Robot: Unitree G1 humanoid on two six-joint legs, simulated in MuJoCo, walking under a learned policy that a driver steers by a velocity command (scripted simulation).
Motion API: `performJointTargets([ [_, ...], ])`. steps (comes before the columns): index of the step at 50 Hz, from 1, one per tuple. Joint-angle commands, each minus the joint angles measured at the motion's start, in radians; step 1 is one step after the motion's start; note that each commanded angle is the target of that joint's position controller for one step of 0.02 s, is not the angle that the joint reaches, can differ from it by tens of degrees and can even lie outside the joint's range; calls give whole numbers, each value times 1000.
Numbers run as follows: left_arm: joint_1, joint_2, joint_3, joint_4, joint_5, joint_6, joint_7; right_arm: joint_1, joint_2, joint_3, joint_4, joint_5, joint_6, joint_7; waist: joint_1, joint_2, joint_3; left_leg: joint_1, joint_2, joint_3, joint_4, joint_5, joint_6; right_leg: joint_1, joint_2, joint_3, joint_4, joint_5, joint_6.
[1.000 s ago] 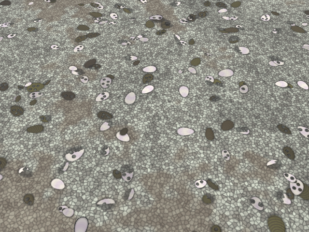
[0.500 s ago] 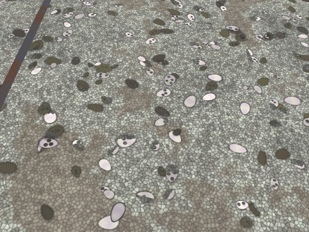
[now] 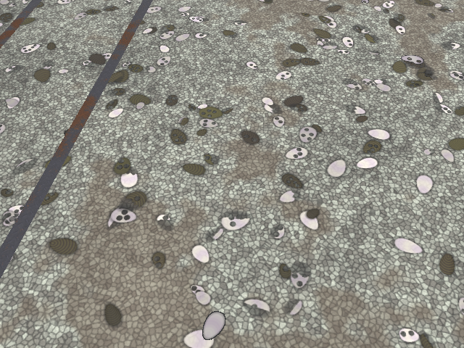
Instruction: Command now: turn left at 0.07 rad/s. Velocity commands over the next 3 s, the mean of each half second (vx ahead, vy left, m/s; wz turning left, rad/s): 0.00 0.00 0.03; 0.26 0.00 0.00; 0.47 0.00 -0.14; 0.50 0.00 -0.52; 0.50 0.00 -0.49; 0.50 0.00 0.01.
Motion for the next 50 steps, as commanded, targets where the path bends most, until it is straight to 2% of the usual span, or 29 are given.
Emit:
performJointTargets([
  [1,10,133,21,-33,17,-27,-5,-30,-110,-27,-74,-13,-18,9,15,84,-111,47,89,-86,-65,173,92,51,-27,8,-64,74,6],
  [2,-20,142,25,-31,12,-25,-4,-22,-89,-19,-64,-21,-25,13,4,62,-82,22,78,-82,-74,121,80,44,-23,3,-53,87,13],
  [3,-25,134,24,-24,6,-20,3,-16,-102,-21,-59,-22,-32,12,3,56,-65,3,66,-74,-76,114,68,45,-25,2,-43,107,8],
  [5,-11,131,23,-13,3,-10,11,0,-97,-17,-47,-17,-47,10,6,70,-40,-17,63,-71,-72,144,59,40,-30,11,-42,143,3],
  [16,23,132,27,94,-2,0,27,30,-73,-4,-3,-10,-62,5,6,14,-33,-16,47,-60,-70,155,62,65,-32,14,-50,165,23],
  [27,49,133,28,182,-5,6,41,55,-63,0,75,-5,-64,3,8,7,-28,-8,28,-32,-73,172,57,72,-31,13,-60,176,22],
  [28,66,123,25,195,-6,8,42,72,-63,0,90,-4,-62,1,8,18,-47,0,21,-29,-86,65,61,75,-14,-8,-51,91,20],
  [29,67,119,25,200,-12,9,43,79,-82,-7,98,1,-57,-2,0,39,-32,-6,21,-45,-107,-125,78,39,18,-43,-10,-42,14],
  [30,53,114,25,195,-16,5,42,91,-109,-16,101,7,-54,-4,-13,81,0,-23,51,-102,-151,-341,112,-25,43,-75,53,-158,5],
  [32,-3,98,20,155,-23,-21,33,139,-156,-28,113,16,-60,-6,-42,187,80,-40,204,-333,-285,-596,207,-172,37,-86,207,-204,-20],
  [33,-20,101,21,141,-31,-38,25,145,-163,-31,118,20,-70,-8,-43,201,121,-66,261,-418,-324,-594,245,-210,4,-49,265,-203,-43],
  [34,-18,103,23,137,-39,-54,15,132,-156,-30,117,18,-81,-8,-33,200,138,-54,286,-441,-329,-536,260,-243,-22,-26,291,-230,-67],
  [35,-2,100,23,139,-44,-69,5,107,-147,-28,110,22,-87,-6,-16,188,134,-34,287,-417,-316,-470,254,-241,-38,-21,248,-254,-90],
  [36,35,96,23,152,-45,-81,-4,67,-144,-27,100,31,-88,-4,13,163,118,-51,260,-352,-289,-402,228,-158,-38,-34,142,-223,-108],
  [37,128,94,28,197,-42,-89,-11,9,-143,-26,86,39,-84,-2,65,135,81,-129,199,-251,-244,-322,189,34,-9,-75,-3,-76,-114],
  [38,224,102,38,248,-31,-89,-14,-11,-123,-20,78,33,-83,-1,97,94,43,-198,129,-162,-147,-231,153,198,23,-79,-49,35,-94],
  [39,337,145,51,279,-19,-89,-13,-29,-59,-2,63,21,-89,3,129,-56,-5,-296,40,-34,109,-142,96,329,-101,118,-138,-47,-114],
  [40,428,282,78,281,-21,-93,-20,-36,-24,5,15,24,-105,-2,137,-320,-34,-486,-74,68,402,-249,37,420,-329,557,-313,-209,-254],
  [41,368,230,57,261,-3,-104,-24,-27,-74,-9,20,52,-119,-5,106,-232,9,-570,-37,-34,592,-326,48,366,-393,696,-363,-321,-319],
  [42,289,172,41,229,-9,-112,-21,-7,-89,-12,32,65,-132,3,70,-156,78,-631,18,-64,657,-225,72,341,-364,601,-361,-339,-296],
  [44,222,143,29,197,-18,-112,-22,-9,-96,-20,53,40,-145,12,44,-103,88,-648,81,-24,623,-46,87,335,-287,409,-369,-176,-225],
  [45,229,116,20,197,-15,-108,-21,-30,-99,-25,50,27,-147,18,44,-99,74,-615,101,-9,584,15,82,328,-252,323,-373,-54,-199],
  [46,257,100,13,203,-11,-102,-19,-37,-86,-24,51,23,-146,26,47,-110,54,-586,103,14,556,56,72,329,-223,258,-374,56,-188],
  [48,299,112,11,209,-8,-92,-8,-66,-52,-18,43,21,-138,36,54,-104,38,-581,99,53,497,110,45,335,-201,173,-370,256,-194],
  [50,302,133,12,202,-4,-84,4,-142,-25,-6,15,23,-134,39,63,-84,55,-562,91,76,375,166,23,292,-186,116,-383,334,-196],
])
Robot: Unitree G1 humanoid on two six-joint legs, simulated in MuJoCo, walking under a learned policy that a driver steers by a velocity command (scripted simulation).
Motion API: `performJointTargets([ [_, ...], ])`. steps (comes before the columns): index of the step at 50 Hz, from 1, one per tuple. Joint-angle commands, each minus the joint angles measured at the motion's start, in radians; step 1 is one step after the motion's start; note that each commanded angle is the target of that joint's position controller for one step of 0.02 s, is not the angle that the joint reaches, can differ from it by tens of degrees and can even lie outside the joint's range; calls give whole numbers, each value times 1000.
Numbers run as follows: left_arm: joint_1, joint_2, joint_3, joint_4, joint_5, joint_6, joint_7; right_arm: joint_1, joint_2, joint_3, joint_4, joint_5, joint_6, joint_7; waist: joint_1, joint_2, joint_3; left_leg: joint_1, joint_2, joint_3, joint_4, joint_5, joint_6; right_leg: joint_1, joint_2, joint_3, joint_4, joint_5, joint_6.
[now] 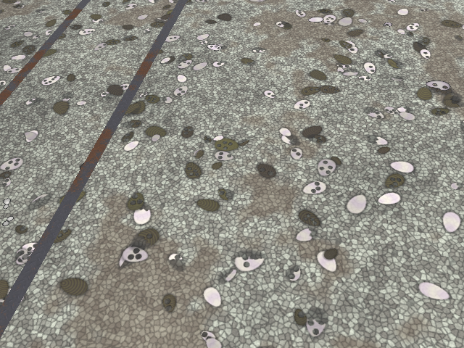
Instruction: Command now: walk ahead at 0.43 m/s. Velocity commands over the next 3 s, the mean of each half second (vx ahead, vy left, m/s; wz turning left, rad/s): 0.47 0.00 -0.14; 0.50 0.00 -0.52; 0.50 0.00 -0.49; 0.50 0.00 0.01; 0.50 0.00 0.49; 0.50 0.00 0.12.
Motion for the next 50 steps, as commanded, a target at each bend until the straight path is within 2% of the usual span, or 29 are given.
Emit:
performJointTargets([
  [1,17,166,22,-45,4,3,19,-169,1,11,-107,-1,-14,11,14,-111,102,-156,7,24,-175,116,-28,17,-211,145,-133,327,-117],
  [5,69,184,24,-40,-6,6,27,-289,0,21,-144,9,-18,27,39,-126,146,-57,-28,52,-361,223,-21,-25,-224,106,-167,299,-122],
  [8,76,191,33,-36,-16,12,28,-324,-23,18,-164,12,-25,41,12,-128,151,-48,-33,31,-428,197,21,66,-270,96,-124,398,-111],
  [10,51,216,44,-48,-12,19,29,-266,-62,2,-154,7,-28,43,-45,-148,83,63,-69,47,-438,144,56,122,-284,80,-17,687,-90],
  [11,37,228,50,-55,-7,27,29,-170,-93,-14,-129,6,-26,38,-102,-166,8,192,-101,68,-430,117,81,129,-275,64,102,878,-78],
  [12,29,216,46,-63,-1,36,29,0,-130,-37,-78,8,-22,28,-187,-155,-95,426,-116,75,-445,131,112,57,-234,47,301,948,-54],
  [13,27,179,30,-91,15,36,27,195,-187,-54,-37,-5,-16,12,-255,-76,-239,772,63,-126,-402,89,169,-195,-186,44,602,657,-31],
  [14,187,4,-16,-97,5,18,14,245,-247,-60,-6,-19,-17,22,-155,229,-430,1085,337,-641,-536,-174,333,-550,21,59,971,-218,21],
  [15,103,132,15,-89,-30,-7,9,229,-138,-35,-5,-16,-18,21,-199,141,-369,987,326,-740,-668,-292,300,-640,-4,187,1092,-299,7],
  [16,-14,195,38,-137,-61,-18,11,130,-106,-22,-10,-14,-24,16,-175,109,-171,819,297,-561,-697,-245,243,-704,-52,158,1109,-217,-6],
  [17,-64,186,38,-150,-58,-20,20,53,-83,-15,-15,-14,-31,16,-139,25,-88,660,262,-424,-727,-122,215,-667,-106,137,1068,-121,-6],
  [18,-78,168,44,-149,-43,-12,27,8,-54,-9,-10,-21,-40,21,-107,4,-36,542,222,-313,-757,-22,193,-623,-135,131,1016,-64,-1],
  [20,-24,114,46,-139,-37,20,28,-29,-21,-4,9,-34,-52,27,-51,42,-19,423,174,-177,-814,36,174,-520,-170,139,965,-18,2],
  [22,-35,93,48,-156,-36,45,30,-25,-30,-7,34,-30,-62,25,-34,37,22,364,171,-93,-854,79,182,-541,-182,134,928,-5,11],
  [25,-131,104,53,-213,-25,55,30,-2,-69,-18,58,-37,-63,8,-42,14,66,377,172,-11,-883,122,188,-656,-186,153,817,128,29],
  [30,-306,82,38,-285,-16,34,-9,52,-115,-25,73,-30,-48,-17,-103,-23,87,453,151,134,-880,210,157,-657,-159,53,518,346,33],
  [34,-424,80,30,-365,-19,34,-37,139,-140,-33,101,-12,-14,-21,-145,-28,109,637,200,172,-807,298,144,-727,-138,0,407,274,5],
  [37,-400,120,47,-404,-23,39,-54,118,-176,-43,90,-5,13,-26,-98,22,52,713,218,211,-653,678,111,-624,-66,-72,383,127,-43],
  [38,-328,149,64,-397,-25,43,-54,104,-189,-47,81,-5,23,-30,-52,45,-1,712,213,224,-532,838,99,-521,-24,-100,389,78,-66],
  [39,-192,194,91,-370,-29,44,-50,86,-192,-46,73,-3,32,-34,27,45,-74,662,187,244,-345,895,75,-336,23,-113,345,95,-99],
  [40,-15,268,130,-327,-29,51,-31,85,-179,-38,57,-9,30,-39,109,-7,-165,468,148,249,-73,718,30,-35,7,-20,300,128,-146],
  [41,13,393,157,-320,-33,54,-16,182,-23,9,5,-45,4,-21,10,-280,-253,-7,-30,213,311,-168,-39,346,-267,507,261,20,-320],
  [42,29,340,135,-359,-19,41,-18,113,-63,12,-18,-12,-46,-5,42,-212,-410,-162,-124,-46,478,-424,-35,451,-379,887,67,-88,-409],
  [43,1,271,114,-354,-6,29,-21,-5,-123,-5,-51,27,-73,6,71,-149,-285,-261,-64,-99,475,-339,-3,390,-349,749,36,-31,-341],
  [44,-59,235,105,-362,-11,20,-20,-27,-113,1,-60,26,-86,4,30,-83,-184,-248,-17,-94,391,-251,16,245,-307,608,42,52,-302],
  [45,-137,200,94,-379,-13,18,-19,-23,-113,-3,-46,3,-86,-4,-20,-25,-111,-180,20,-90,294,-202,12,85,-264,499,34,165,-271],
  [46,-186,172,83,-398,-3,15,-16,-1,-128,-13,-38,-11,-74,-6,-59,-41,-88,-98,45,-96,234,-168,4,-22,-235,431,15,256,-258],
  [47,-204,170,81,-410,2,16,-13,14,-127,-17,-38,-18,-58,-4,-79,-48,-73,-51,50,-95,198,-152,-7,-85,-215,407,-7,293,-255],
  [50,-175,212,92,-408,-11,12,4,-16,-86,-9,-59,-38,-30,-8,-88,-43,-36,-35,37,-61,49,-71,-61,-193,-183,319,-37,397,-258],
])
Over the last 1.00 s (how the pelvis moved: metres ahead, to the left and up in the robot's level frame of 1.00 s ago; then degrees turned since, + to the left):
0.11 -0.03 0.01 -1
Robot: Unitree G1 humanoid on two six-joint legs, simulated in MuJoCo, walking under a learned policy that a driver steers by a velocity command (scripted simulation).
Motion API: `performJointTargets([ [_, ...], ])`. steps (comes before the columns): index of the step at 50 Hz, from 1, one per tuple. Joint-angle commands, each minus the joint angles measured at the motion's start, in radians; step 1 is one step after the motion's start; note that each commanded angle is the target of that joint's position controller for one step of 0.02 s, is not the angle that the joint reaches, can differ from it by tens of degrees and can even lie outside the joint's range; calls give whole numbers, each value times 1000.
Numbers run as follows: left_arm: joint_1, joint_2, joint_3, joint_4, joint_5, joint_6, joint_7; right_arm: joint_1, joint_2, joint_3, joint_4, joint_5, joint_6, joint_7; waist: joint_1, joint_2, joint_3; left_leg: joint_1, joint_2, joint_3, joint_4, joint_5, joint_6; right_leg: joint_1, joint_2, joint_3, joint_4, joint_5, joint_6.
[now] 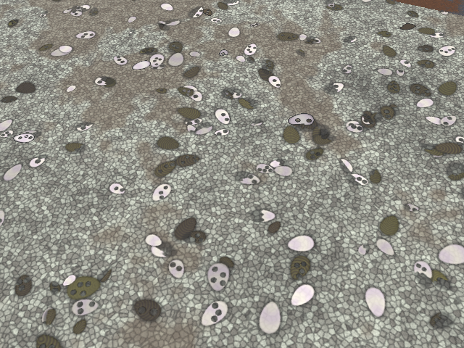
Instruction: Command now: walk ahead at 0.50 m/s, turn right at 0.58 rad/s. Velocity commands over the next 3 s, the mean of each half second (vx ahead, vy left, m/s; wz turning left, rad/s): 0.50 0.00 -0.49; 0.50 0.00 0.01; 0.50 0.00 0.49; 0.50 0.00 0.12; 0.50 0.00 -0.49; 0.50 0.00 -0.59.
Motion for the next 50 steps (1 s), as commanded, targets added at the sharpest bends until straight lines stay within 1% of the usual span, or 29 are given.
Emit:
performJointTargets([
  [1,-21,169,43,-84,-5,-20,23,5,-69,-18,-61,-16,11,-6,-37,-38,-71,-58,7,5,-155,127,-45,45,-254,256,-183,288,-189],
  [5,34,177,46,-74,-12,-7,37,-140,-39,-3,-103,-6,5,3,23,-92,-50,24,-59,21,-466,384,-54,-1,-188,206,-160,148,-117],
  [9,89,168,46,-55,-18,2,39,-200,-75,-13,-137,9,-9,16,43,-117,-51,57,-85,-11,-579,385,-32,78,-228,302,-86,67,-94],
  [12,76,167,47,-60,-14,13,47,-149,-112,-30,-130,12,-25,23,4,-156,-61,122,-91,-14,-615,259,6,142,-256,384,5,92,-75],
  [13,59,152,42,-67,-13,17,47,-72,-125,-41,-109,9,-31,20,-38,-162,-89,226,-98,6,-655,257,29,133,-229,380,67,135,-56],
  [14,50,109,25,-81,-7,16,43,41,-158,-56,-91,-5,-36,14,-93,-137,-183,425,-33,-38,-645,254,73,79,-174,335,230,147,-23],
  [15,75,51,1,-100,17,14,44,203,-216,-68,-75,-12,-33,7,-139,4,-337,686,147,-231,-629,211,130,-59,-95,224,520,-81,22],
  [16,237,21,-8,-119,-28,2,42,258,-274,-84,-27,-16,-19,19,-49,379,-395,920,325,-737,-759,-49,296,-422,0,150,806,-465,76],
  [17,217,128,8,-74,-39,2,46,222,-158,-60,-48,9,-17,25,-81,205,-294,857,302,-739,-805,-254,269,-521,-74,193,911,-407,88],
  [18,100,167,18,-85,-29,5,44,180,-100,-44,-55,11,-10,21,-106,106,-176,738,255,-558,-808,-212,226,-537,-103,165,920,-311,90],
  [19,36,154,16,-98,-16,6,45,135,-90,-36,-60,0,-4,22,-90,31,-116,616,212,-442,-820,-78,210,-500,-134,135,894,-249,91],
  [20,-9,139,16,-114,-3,2,43,112,-75,-30,-51,-6,0,22,-76,24,-65,529,178,-364,-839,32,214,-484,-158,133,837,-208,90],
  [21,-7,120,14,-119,-6,0,36,105,-66,-25,-46,-14,-2,19,-53,50,-59,476,151,-299,-859,106,209,-436,-181,126,794,-184,85],
  [22,3,101,10,-119,-10,0,32,109,-60,-24,-37,-11,-5,18,-43,71,-64,457,134,-259,-877,154,215,-412,-189,109,753,-179,86],
  [25,-47,60,-8,-144,0,0,27,135,-103,-34,-11,7,-10,15,-43,62,-55,445,143,-181,-922,288,250,-429,-211,61,606,-138,103],
  [28,-130,39,-23,-166,2,-12,17,151,-135,-40,4,16,2,9,-69,48,-47,437,119,-89,-943,341,234,-392,-214,24,415,17,112],
  [31,-217,40,-27,-184,-7,-20,5,197,-152,-39,26,25,14,10,-102,53,-33,436,101,-29,-933,348,207,-319,-183,-13,263,132,114],
  [35,-284,67,-19,-217,-15,-24,-9,246,-172,-41,58,35,34,9,-103,70,-13,523,155,-45,-886,371,182,-289,-160,-21,165,84,78],
  [37,-203,99,-1,-199,-8,-25,-9,225,-187,-43,62,38,45,5,-35,72,-53,536,147,-15,-779,549,153,-141,-125,-51,99,67,43],
  [38,-79,138,22,-159,-2,-23,-3,230,-169,-36,62,36,47,3,24,50,-131,504,103,29,-625,668,130,44,-103,-68,77,73,16],
  [39,88,197,45,-129,10,-19,9,225,-122,-14,43,18,43,2,98,-10,-254,333,55,60,-370,523,91,324,-231,67,106,85,-39],
  [40,167,304,65,-121,23,-11,17,317,-7,24,11,4,25,7,68,-275,-382,-55,-104,98,20,-49,21,650,-503,508,40,-20,-189],
  [41,193,220,46,-114,16,-10,14,292,-83,7,29,26,9,10,100,-236,-421,-169,-104,-44,172,-262,27,630,-531,676,-62,-142,-212],
  [42,129,179,28,-113,11,-15,12,218,-143,-14,6,50,5,13,87,-178,-260,-235,-56,-54,207,-193,38,507,-497,521,-77,-132,-166],
  [43,65,144,16,-115,10,-18,10,171,-134,-13,-2,49,8,11,56,-137,-184,-211,-12,-32,168,-105,39,381,-446,387,-100,-83,-133],
  [44,9,110,6,-112,11,-23,5,151,-122,-16,-2,36,17,9,27,-119,-120,-181,13,-26,114,-43,31,273,-404,297,-140,-36,-114],
  [45,-27,91,2,-110,16,-33,3,170,-113,-21,6,30,32,7,-7,-140,-94,-121,37,-36,78,7,24,193,-376,226,-179,7,-97],
  [47,-53,88,8,-92,20,-53,1,200,-68,-16,18,33,59,5,-38,-128,-74,-62,37,-36,62,66,9,112,-362,137,-234,86,-96],
  [50,-40,105,18,-57,29,-65,12,148,-51,-19,-3,29,73,2,-41,-91,-38,-129,30,-67,-20,177,-7,116,-363,31,-264,191,-94],
])
Over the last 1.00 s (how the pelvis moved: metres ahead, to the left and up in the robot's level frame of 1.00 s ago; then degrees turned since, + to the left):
0.55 -0.06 -0.01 -23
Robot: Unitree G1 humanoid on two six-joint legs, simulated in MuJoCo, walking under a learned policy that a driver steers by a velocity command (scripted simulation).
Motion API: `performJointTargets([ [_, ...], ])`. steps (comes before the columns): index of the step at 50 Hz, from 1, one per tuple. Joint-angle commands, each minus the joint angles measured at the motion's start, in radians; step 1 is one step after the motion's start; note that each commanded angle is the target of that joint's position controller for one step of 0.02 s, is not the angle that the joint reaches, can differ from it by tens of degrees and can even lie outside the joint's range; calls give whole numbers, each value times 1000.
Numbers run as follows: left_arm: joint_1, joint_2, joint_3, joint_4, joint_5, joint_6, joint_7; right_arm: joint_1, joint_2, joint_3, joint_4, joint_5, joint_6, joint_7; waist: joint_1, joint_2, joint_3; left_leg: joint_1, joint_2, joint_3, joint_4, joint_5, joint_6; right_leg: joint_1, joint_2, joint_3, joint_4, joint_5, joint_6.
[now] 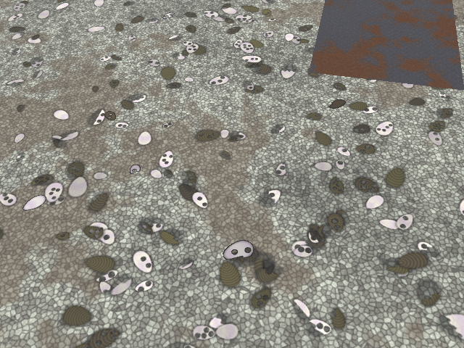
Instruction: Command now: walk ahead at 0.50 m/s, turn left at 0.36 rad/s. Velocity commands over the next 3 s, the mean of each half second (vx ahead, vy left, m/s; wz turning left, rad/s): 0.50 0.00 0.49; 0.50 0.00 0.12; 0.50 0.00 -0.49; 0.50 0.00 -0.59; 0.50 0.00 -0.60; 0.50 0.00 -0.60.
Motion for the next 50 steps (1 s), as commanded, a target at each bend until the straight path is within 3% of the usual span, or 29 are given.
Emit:
performJointTargets([
  [1,-45,122,34,-43,6,-29,12,18,-30,-13,-52,-4,6,-1,-29,-117,9,-92,31,-66,-72,139,-13,43,-279,139,-200,233,-143],
  [6,-7,157,45,-5,-4,-18,29,-136,2,2,-104,-12,-3,28,25,-92,58,-71,13,17,-338,322,5,92,-271,4,-217,249,-107],
  [11,60,184,57,41,-25,19,36,-255,2,6,-183,-8,-4,59,58,-92,88,-119,-10,91,-455,194,56,271,-320,-50,-128,396,-88],
  [14,34,226,67,36,-30,44,49,-174,-44,-19,-196,-5,2,66,-13,-151,-5,65,-105,181,-456,42,114,307,-317,-91,81,882,-53],
  [15,21,235,67,32,-32,53,54,-59,-84,-42,-173,-2,3,62,-80,-154,-71,220,-147,196,-481,33,143,274,-299,-107,244,962,-34],
  [16,10,230,62,25,-34,52,59,103,-146,-76,-134,-2,7,46,-168,-122,-154,490,-163,155,-553,98,185,133,-258,-125,477,848,5],
  [17,51,137,33,-9,-2,37,56,196,-246,-103,-115,-2,18,21,-152,74,-240,818,58,-210,-560,116,282,-221,-164,-118,820,211,59],
  [18,81,71,2,-52,-7,-4,40,160,-283,-98,-150,-7,3,26,-85,177,-385,1029,255,-773,-727,-15,471,-524,35,102,1090,-434,94],
  [19,-43,159,22,-72,-43,-36,23,170,-193,-75,-150,-12,-5,29,-151,49,-342,1014,230,-692,-785,-37,412,-637,-29,230,1110,-377,73],
  [20,-93,161,20,-92,-59,-51,17,133,-150,-64,-146,-10,-13,28,-131,24,-210,884,192,-534,-788,10,371,-661,-70,214,1043,-291,52],
  [21,-95,150,19,-81,-38,-56,25,64,-124,-56,-155,-6,-16,27,-77,-59,-127,725,142,-424,-792,97,331,-611,-114,207,943,-225,50],
  [22,-91,165,29,-74,-14,-49,31,9,-88,-45,-170,-11,-17,23,-43,-49,-85,607,110,-350,-808,201,314,-542,-139,204,866,-187,59],
  [23,-71,166,34,-72,-7,-36,28,-17,-78,-39,-187,-22,-17,18,-14,-29,-71,527,89,-319,-832,256,312,-481,-149,206,838,-160,69],
  [26,-76,126,25,-82,2,-7,30,-9,-110,-49,-185,-20,-22,3,3,-24,-50,402,58,-240,-864,372,318,-437,-139,173,708,-97,114],
  [29,-196,90,7,-115,3,-6,28,26,-133,-56,-171,-10,-15,-14,-38,-1,-23,344,-3,-169,-857,316,267,-406,-102,157,468,106,135],
  [31,-270,79,0,-130,-6,-12,19,57,-136,-57,-163,-6,-7,-20,-74,22,-22,331,-22,-167,-841,230,238,-347,-62,150,321,225,137],
  [33,-293,89,-1,-127,-18,-21,3,97,-121,-49,-141,-8,-6,-20,-98,40,-32,382,14,-180,-834,165,229,-322,-60,151,254,299,127],
  [36,-312,121,8,-137,-22,-29,-12,131,-120,-46,-117,-13,-9,-16,-104,54,-11,503,86,-227,-779,165,214,-358,-72,159,202,229,73],
  [38,-281,139,14,-136,-24,-31,-15,125,-131,-49,-109,-18,-5,-15,-80,72,0,568,118,-231,-740,282,196,-341,-64,139,184,131,27],
  [39,-215,155,24,-118,-23,-32,-13,108,-127,-47,-111,-18,-3,-15,-39,66,-25,583,94,-198,-664,438,178,-257,-38,112,152,117,-2],
  [40,-95,188,41,-85,-16,-33,-10,105,-104,-38,-115,-24,-2,-17,14,33,-112,567,40,-139,-497,558,152,-90,-45,127,157,154,-42],
  [41,48,250,54,-70,-8,-34,-12,145,-70,-20,-136,-43,-4,-23,47,-96,-264,404,-41,-71,-206,369,109,188,-200,354,181,204,-133],
  [42,114,310,72,-38,-17,-24,-24,257,-10,-3,-143,-28,-22,-19,9,-389,-330,28,-187,1,112,-237,25,471,-370,815,41,-23,-290],
  [43,116,219,49,-41,-45,-20,-29,186,-89,-11,-148,-19,-35,-14,43,-283,-274,-121,-137,-76,194,-310,31,473,-369,931,-41,-279,-266],
  [44,52,174,35,-57,-38,-14,-24,56,-125,-22,-175,-7,-44,-8,60,-179,-131,-166,-93,-68,188,-218,40,349,-334,793,-54,-263,-220],
  [45,16,169,31,-68,-21,-6,-21,-13,-108,-16,-191,-19,-53,-8,51,-94,-69,-148,-67,-47,144,-159,43,238,-291,695,-62,-159,-202],
  [46,-6,157,26,-72,-19,-1,-18,-35,-96,-18,-202,-37,-60,-8,28,-72,-29,-125,-43,-42,68,-116,37,162,-258,631,-73,-45,-199],
  [47,-15,144,20,-76,-14,0,-13,-24,-86,-21,-205,-45,-62,-7,3,-100,-39,-69,-26,-41,7,-83,30,124,-223,580,-86,40,-190],
  [50,-4,149,23,-69,-26,3,1,-18,-55,-16,-203,-48,-53,-10,-17,-144,-50,-22,-33,-8,-125,-64,-13,69,-187,500,-106,182,-204],
])
Over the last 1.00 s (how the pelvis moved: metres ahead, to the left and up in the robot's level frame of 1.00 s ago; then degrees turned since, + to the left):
0.52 -0.09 0.00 -11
